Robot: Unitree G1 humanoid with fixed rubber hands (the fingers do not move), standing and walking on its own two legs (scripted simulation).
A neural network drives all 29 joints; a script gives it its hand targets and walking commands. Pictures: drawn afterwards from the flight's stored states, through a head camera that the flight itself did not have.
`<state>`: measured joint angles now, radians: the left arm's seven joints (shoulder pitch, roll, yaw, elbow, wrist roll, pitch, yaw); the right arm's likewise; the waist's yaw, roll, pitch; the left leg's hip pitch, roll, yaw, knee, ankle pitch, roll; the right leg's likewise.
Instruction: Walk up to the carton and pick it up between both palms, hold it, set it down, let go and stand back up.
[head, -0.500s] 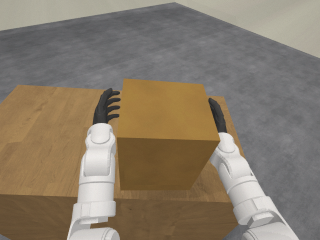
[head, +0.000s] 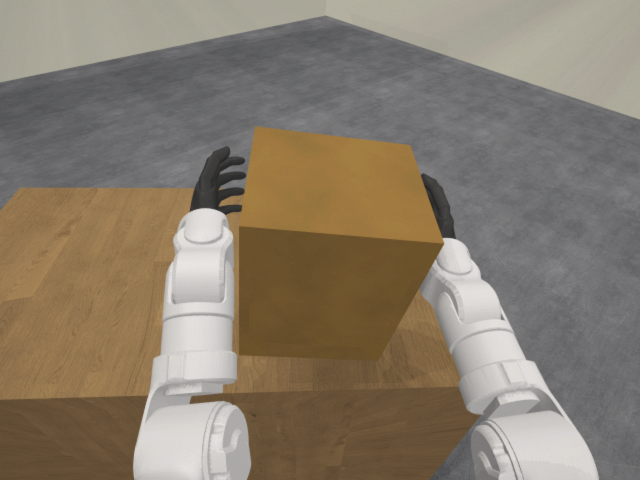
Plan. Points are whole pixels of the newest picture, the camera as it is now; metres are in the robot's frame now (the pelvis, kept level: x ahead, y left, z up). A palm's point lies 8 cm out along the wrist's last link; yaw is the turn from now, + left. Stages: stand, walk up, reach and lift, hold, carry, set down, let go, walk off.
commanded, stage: reach and lift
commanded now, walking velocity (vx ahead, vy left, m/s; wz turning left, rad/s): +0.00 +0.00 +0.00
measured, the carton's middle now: (321, 253) +0.36 -0.01 +0.12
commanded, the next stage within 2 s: hold in 0.90 s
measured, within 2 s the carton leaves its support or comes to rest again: neither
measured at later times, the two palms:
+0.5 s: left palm (200, 205) +0.38 +0.14 +0.19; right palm (431, 228) +0.36 -0.14 +0.16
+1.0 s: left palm (189, 194) +0.38 +0.15 +0.21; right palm (428, 215) +0.36 -0.13 +0.18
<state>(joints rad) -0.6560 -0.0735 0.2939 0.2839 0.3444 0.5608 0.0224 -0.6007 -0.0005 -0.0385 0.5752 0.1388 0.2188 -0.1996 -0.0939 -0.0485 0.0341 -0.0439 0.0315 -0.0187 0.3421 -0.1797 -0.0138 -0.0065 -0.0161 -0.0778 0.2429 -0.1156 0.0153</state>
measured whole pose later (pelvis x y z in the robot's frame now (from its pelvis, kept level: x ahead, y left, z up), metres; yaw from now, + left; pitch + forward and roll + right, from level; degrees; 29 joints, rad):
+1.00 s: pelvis +0.00 +0.01 +0.00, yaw +0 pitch -8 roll -2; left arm -0.69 -0.05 0.29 0.20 0.36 0.67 0.01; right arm -0.66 -0.03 0.01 0.54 0.22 0.28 -0.23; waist -0.10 -0.04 0.03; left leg -0.03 0.03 -0.02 0.36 -0.20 -0.01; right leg 0.03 -0.02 -0.08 0.23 -0.12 0.02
